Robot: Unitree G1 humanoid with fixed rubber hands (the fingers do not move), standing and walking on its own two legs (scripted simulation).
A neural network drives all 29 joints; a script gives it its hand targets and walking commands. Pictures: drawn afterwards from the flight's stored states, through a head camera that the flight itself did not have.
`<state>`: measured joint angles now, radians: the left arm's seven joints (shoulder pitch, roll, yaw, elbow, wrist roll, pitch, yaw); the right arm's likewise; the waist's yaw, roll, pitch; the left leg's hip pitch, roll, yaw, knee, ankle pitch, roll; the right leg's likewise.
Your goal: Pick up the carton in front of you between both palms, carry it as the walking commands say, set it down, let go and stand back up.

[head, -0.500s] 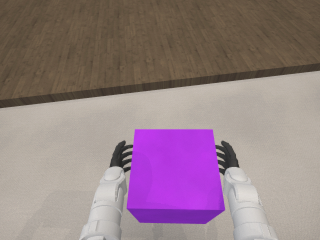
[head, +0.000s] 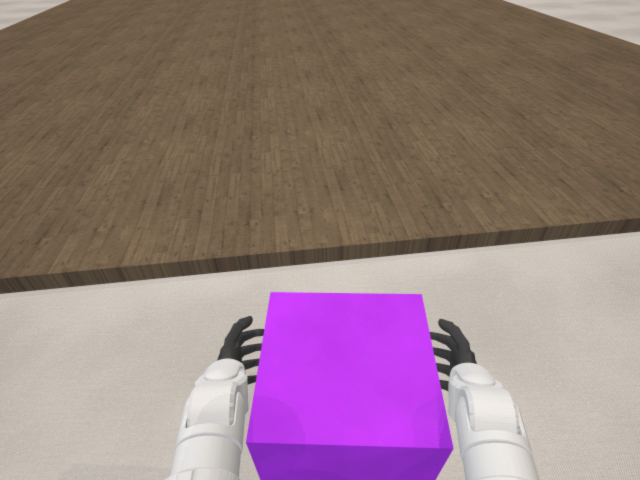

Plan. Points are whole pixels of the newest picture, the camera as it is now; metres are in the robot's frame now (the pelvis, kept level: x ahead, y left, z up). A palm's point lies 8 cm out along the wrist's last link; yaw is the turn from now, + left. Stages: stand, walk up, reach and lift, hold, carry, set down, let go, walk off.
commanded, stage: reach and lift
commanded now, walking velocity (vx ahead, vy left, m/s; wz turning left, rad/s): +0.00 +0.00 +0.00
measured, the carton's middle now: (344, 404) +0.28 +0.00 -0.05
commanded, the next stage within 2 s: hold in 0.82 s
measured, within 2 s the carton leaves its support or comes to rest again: neither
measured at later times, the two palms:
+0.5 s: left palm (232, 362) +0.30 +0.15 +0.03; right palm (463, 366) +0.30 -0.15 +0.03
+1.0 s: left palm (227, 356) +0.29 +0.15 +0.05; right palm (467, 360) +0.29 -0.15 +0.05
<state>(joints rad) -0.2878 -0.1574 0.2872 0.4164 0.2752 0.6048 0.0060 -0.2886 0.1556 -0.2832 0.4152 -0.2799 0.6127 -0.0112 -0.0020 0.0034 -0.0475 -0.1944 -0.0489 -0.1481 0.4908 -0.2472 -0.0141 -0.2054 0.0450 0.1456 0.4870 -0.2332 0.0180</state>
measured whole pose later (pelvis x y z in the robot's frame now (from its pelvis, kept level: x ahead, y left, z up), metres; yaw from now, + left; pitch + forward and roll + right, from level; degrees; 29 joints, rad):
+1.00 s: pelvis +0.01 +0.00 +0.01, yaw +0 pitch -6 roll +0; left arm -0.22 -0.14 0.19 0.21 0.24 0.74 0.01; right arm -0.22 0.14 -0.19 0.21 -0.25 0.75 -0.01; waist 0.00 0.00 -0.01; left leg -0.06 -0.04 -0.14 0.36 -0.20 -0.01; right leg -0.07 0.03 0.14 0.36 -0.19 0.01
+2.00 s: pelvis +0.04 +0.01 -0.01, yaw +2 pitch +1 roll +0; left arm -0.19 -0.14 0.13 -0.02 0.18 0.88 0.04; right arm -0.18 0.14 -0.16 -0.02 -0.17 0.88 -0.04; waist -0.01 -0.01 -0.14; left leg -0.26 0.01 -0.02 0.56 -0.34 -0.01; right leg -0.25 -0.02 0.05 0.55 -0.32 0.02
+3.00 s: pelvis +0.60 -0.01 +0.01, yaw +4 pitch +4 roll +1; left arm 0.09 -0.14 0.04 -0.49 0.04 1.14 0.12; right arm 0.08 0.14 -0.03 -0.48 -0.06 1.15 -0.12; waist 0.04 0.00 -0.08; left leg -0.55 0.11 0.08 1.04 -0.24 0.02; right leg -0.26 -0.02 -0.25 0.36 -0.18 -0.10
